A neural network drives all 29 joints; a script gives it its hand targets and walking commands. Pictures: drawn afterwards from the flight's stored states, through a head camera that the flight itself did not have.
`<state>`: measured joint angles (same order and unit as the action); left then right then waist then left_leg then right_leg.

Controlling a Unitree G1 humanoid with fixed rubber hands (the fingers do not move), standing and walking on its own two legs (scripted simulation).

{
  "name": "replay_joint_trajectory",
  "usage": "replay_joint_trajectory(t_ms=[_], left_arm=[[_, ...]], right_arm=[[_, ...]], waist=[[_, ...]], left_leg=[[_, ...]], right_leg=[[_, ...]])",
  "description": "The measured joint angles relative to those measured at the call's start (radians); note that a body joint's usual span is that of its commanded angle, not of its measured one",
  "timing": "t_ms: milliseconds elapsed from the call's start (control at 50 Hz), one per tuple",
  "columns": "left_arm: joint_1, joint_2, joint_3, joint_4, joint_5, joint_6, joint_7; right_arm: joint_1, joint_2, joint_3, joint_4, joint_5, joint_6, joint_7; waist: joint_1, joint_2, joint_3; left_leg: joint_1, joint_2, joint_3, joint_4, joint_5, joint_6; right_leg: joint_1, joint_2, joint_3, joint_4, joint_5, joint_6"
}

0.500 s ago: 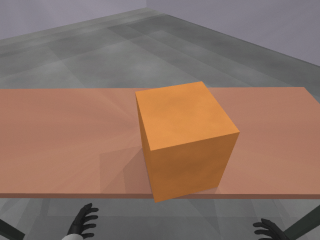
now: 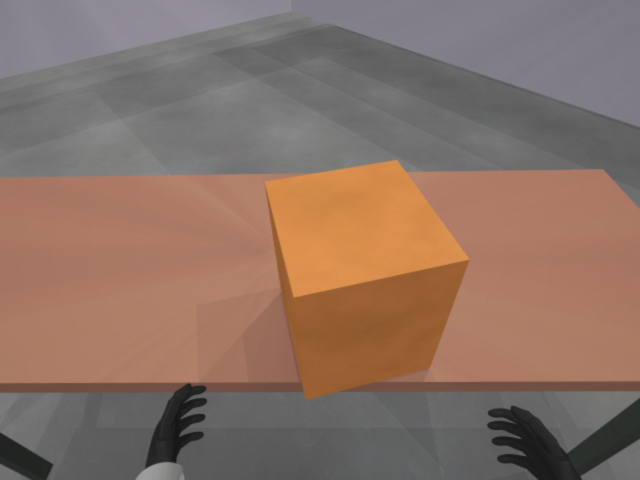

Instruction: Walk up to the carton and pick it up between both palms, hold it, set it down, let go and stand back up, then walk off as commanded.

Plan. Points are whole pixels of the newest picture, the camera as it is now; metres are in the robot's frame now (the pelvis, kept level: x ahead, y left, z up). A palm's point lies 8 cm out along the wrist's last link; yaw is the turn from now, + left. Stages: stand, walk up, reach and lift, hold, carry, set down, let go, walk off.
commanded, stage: reach and lift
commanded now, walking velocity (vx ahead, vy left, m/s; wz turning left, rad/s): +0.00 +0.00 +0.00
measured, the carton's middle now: (351, 279) +0.40 -0.02 +0.03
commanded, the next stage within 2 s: none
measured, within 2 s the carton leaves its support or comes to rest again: neither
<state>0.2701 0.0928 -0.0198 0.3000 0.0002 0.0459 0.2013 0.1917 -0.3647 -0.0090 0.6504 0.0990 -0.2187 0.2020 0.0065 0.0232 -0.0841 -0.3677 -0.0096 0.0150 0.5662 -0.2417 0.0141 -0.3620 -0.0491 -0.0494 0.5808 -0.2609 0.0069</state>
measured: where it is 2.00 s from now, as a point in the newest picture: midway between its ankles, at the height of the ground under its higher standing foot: outside the picture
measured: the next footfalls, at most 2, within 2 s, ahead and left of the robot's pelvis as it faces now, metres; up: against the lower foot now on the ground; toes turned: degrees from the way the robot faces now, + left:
none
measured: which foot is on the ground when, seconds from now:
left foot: down 0.00-1.00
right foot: down 0.00-1.00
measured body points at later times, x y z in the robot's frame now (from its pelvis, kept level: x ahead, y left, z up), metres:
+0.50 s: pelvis +0.01 -0.01 +0.00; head -0.01 -0.02 +0.45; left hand +0.22 +0.17 +0.02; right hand +0.22 -0.26 -0.02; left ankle +0.03 +0.11 -0.73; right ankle +0.03 -0.13 -0.73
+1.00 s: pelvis +0.02 -0.03 +0.01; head +0.01 -0.03 +0.46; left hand +0.25 +0.13 +0.02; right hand +0.26 -0.28 +0.04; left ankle +0.03 +0.11 -0.73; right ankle +0.03 -0.13 -0.73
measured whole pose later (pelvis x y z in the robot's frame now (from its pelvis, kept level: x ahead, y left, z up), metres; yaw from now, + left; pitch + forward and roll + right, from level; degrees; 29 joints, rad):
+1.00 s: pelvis +0.02 -0.03 +0.01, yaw -3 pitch +1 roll +3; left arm 0.23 -0.02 -0.07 -0.01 -0.05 0.27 0.31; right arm 0.11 -0.35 -0.01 0.24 0.31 -0.04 0.11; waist 0.02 -0.04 -0.04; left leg -0.22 0.01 0.07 0.39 -0.19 -0.02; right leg -0.30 -0.02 0.00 0.54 -0.26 -0.03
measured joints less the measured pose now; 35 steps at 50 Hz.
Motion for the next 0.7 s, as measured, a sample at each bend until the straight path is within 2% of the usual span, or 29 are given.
replay_joint_trajectory(t_ms=[360, 580, 700], left_arm=[[0.03, -0.113, -0.053, -0.184, -0.005, -0.025, 0.066], [0.031, -0.118, -0.053, -0.225, -0.006, 0.045, 0.096], [0.0, -0.118, -0.053, -0.225, -0.039, 0.084, 0.107]], right_arm=[[0.017, 0.0, 0.0, -0.132, 0.118, -0.045, 0.008], [0.017, -0.001, 0.0, -0.162, 0.169, -0.024, 0.008], [-0.004, -0.004, 0.0, -0.162, 0.174, 0.013, 0.008]], waist=[[0.0, 0.0, -0.01], [0.0, 0.0, -0.043], [0.0, 0.0, -0.037]], left_leg=[[0.006, 0.002, 0.0, -0.017, -0.003, -0.009], [0.008, 0.004, 0.0, -0.018, -0.002, -0.014], [0.014, 0.004, 0.0, -0.03, 0.005, -0.018]], right_leg=[[0.0, 0.002, 0.0, -0.006, -0.009, -0.002], [0.0, 0.004, 0.0, -0.003, -0.009, -0.006], [0.0, 0.004, 0.0, -0.002, -0.009, -0.014]])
